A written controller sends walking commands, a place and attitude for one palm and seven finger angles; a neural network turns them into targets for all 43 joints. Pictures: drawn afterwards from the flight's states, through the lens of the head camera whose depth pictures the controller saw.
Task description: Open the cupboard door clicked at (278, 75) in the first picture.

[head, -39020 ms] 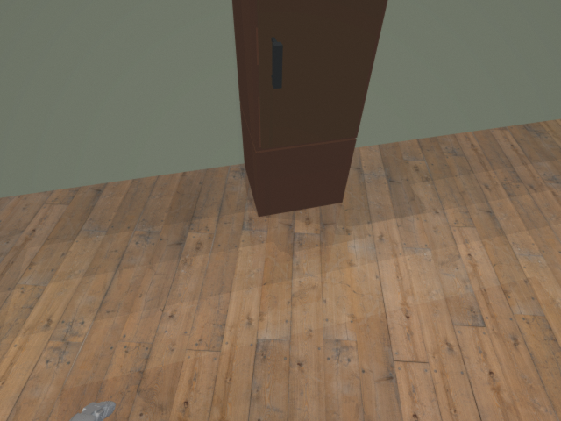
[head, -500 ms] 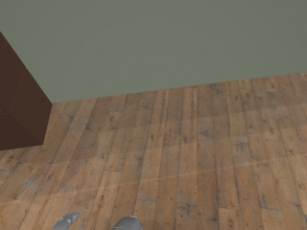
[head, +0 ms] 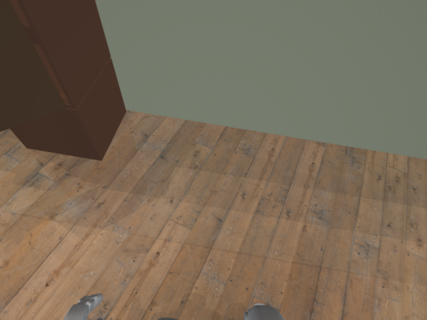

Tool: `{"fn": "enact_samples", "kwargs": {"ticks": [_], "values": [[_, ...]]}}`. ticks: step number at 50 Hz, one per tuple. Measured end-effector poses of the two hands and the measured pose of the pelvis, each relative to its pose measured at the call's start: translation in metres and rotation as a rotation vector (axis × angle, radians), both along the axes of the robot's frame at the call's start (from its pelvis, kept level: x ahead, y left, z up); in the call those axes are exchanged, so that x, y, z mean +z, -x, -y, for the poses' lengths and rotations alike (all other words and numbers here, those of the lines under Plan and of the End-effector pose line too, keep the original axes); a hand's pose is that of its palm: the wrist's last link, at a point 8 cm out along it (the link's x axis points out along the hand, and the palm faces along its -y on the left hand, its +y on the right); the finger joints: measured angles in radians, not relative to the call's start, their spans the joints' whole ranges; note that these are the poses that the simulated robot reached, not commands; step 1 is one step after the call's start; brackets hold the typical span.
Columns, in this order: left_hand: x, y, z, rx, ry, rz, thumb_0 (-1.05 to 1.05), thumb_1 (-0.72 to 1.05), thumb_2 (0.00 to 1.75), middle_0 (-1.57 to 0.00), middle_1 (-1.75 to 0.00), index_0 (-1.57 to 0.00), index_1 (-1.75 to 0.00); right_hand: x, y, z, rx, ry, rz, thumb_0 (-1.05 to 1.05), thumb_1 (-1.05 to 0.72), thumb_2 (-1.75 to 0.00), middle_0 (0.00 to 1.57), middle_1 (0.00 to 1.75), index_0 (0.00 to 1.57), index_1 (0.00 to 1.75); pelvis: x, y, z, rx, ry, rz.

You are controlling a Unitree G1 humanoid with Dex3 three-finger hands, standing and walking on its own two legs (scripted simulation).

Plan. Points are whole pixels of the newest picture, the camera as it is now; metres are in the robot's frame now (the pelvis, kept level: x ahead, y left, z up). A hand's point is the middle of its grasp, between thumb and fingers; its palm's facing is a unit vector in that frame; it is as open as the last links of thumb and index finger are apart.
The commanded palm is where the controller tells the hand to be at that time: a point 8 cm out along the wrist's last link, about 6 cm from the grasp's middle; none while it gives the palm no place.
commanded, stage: turn to face it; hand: left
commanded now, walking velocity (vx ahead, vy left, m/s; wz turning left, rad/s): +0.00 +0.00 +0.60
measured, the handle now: out of the picture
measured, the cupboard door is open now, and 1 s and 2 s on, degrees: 44 44 44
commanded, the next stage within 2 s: take the last steps up to it in 1.02 s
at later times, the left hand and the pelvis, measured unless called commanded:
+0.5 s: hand out of the picture +0.00 +0.21 -0.20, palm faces +0.32 -0.92 -0.21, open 7.4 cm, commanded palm none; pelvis +0.01 -0.01 -0.02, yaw +19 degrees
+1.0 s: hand out of the picture -0.01 +0.16 -0.16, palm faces +0.55 -0.81 -0.23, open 7.4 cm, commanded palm none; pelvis +0.03 -0.04 +0.00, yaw +34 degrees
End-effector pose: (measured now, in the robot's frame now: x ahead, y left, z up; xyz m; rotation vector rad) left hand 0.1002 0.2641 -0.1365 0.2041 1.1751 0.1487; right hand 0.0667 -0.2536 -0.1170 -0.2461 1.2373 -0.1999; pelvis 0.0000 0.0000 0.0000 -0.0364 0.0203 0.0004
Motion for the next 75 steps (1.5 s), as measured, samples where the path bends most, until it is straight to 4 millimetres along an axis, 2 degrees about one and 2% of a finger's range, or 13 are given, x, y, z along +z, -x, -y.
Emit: {"fn": "enact_samples", "kwargs": {"ticks": [7, 14, 19, 25, 34, 41, 48, 54, 58, 61, 66, 71, 75], "values": [[0.012, -0.011, 0.019, 0.039, -0.051, 0.113, 0.01, 0.91, 0.89, -0.2, -0.3, -0.2, -0.29, -0.023, -0.006, 0.028, 0.025, -0.038, -0.035, 0.0, -0.9, -0.9, 0.2, 0.3, 0.2, 0.3, -0.011, -0.004, 0.029, 0.082, -0.032, -0.006], [0.014, 0.031, 0.037, 0.136, -0.032, 0.06, 0.01, 0.91, 0.89, -0.2, -0.3, -0.2, -0.29, -0.018, -0.042, 0.038, 0.11, -0.032, -0.033, 0.0, -0.91, -0.9, 0.2, 0.3, 0.2, 0.3, -0.005, -0.007, 0.032, 0.194, -0.043, 0.016], [-0.002, 0.071, 0.037, 0.227, 0.022, 0.001, 0.01, 0.9, 0.89, -0.2, -0.3, -0.21, -0.29, -0.007, -0.081, 0.017, 0.221, -0.016, -0.004, 0.0, -0.91, -0.9, 0.19, 0.3, 0.2, 0.3, -0.005, -0.01, 0.025, 0.262, -0.058, 0.01], [-0.029, 0.122, 0.014, 0.349, 0.045, -0.101, 0.01, 0.9, 0.89, -0.2, -0.3, -0.21, -0.29, -0.007, -0.123, -0.023, 0.357, 0.012, 0.085, 0.0, -0.91, -0.9, 0.19, 0.3, 0.2, 0.3, -0.019, -0.009, 0.007, 0.334, -0.038, 0.0], [-0.002, 0.126, -0.002, 0.453, -0.006, -0.042, 0.01, 0.91, 0.89, -0.19, -0.3, -0.2, -0.29, -0.002, -0.129, -0.044, 0.457, -0.008, 0.039, 0.0, -0.91, -0.9, 0.2, 0.3, 0.2, 0.3, -0.003, -0.013, 0.013, 0.433, -0.01, 0.005], [0.008, 0.114, 0.016, 0.491, -0.064, 0.039, 0.01, 0.91, 0.89, -0.2, -0.3, -0.2, -0.29, -0.024, -0.143, -0.033, 0.485, -0.061, 0.005, 0.0, -0.91, -0.9, 0.2, 0.3, 0.2, 0.3, -0.012, -0.027, 0.035, 0.499, -0.038, -0.004], [0.01, 0.137, 0.055, 0.569, -0.021, 0.001, 0.01, 0.91, 0.89, -0.2, -0.3, -0.2, -0.29, -0.021, -0.165, -0.034, 0.535, -0.06, -0.014, 0.0, -0.91, -0.9, 0.2, 0.3, 0.2, 0.3, -0.005, -0.032, 0.038, 0.578, -0.049, 0.016], [-0.008, 0.169, 0.075, 0.637, 0.068, -0.058, 0.01, 0.9, 0.89, -0.2, -0.3, -0.21, -0.29, -0.008, -0.181, -0.063, 0.606, -0.038, 0.007, 0.0, -0.91, -0.9, 0.19, 0.3, 0.2, 0.3, -0.004, -0.032, 0.026, 0.618, -0.057, 0.007], [-0.028, 0.197, 0.074, 0.696, 0.115, -0.112, 0.01, 0.9, 0.89, -0.2, -0.3, -0.21, -0.3, -0.011, -0.185, -0.089, 0.663, -0.02, 0.052, 0.0, -0.91, -0.9, 0.19, 0.3, 0.2, 0.3, -0.015, -0.026, 0.013, 0.645, -0.041, 0.008], [-0.028, 0.209, 0.069, 0.714, 0.119, -0.151, 0.01, 0.9, 0.89, -0.2, -0.3, -0.2, -0.29, -0.007, -0.181, -0.103, 0.695, -0.022, 0.056, 0.0, -0.91, -0.9, 0.2, 0.3, 0.2, 0.3, -0.011, -0.025, 0.008, 0.644, -0.031, 0.012], [-0.011, 0.202, 0.05, 0.726, 0.092, -0.114, 0.01, 0.91, 0.89, -0.2, -0.3, -0.2, -0.29, -0.006, -0.164, -0.108, 0.709, -0.044, 0.017, 0.0, -0.91, -0.9, 0.2, 0.3, 0.2, 0.3, -0.001, -0.029, 0.003, 0.675, -0.015, 0.013], [0.005, 0.171, 0.029, 0.718, 0.039, -0.026, 0.01, 0.91, 0.89, -0.19, -0.3, -0.2, -0.29, -0.017, -0.149, -0.093, 0.688, -0.052, -0.074, 0.0, -0.91, -0.9, 0.2, 0.3, 0.2, 0.3, 0.002, -0.041, 0.0, 0.701, -0.023, 0.014], [0.005, 0.148, 0.02, 0.724, -0.02, 0.049, 0.01, 0.91, 0.89, -0.2, -0.3, -0.2, -0.29, -0.036, -0.15, -0.079, 0.672, -0.054, -0.146, 0.0, -0.91, -0.9, 0.2, 0.3, 0.2, 0.3, -0.011, -0.058, 0.0, 0.723, -0.054, 0.009]]}}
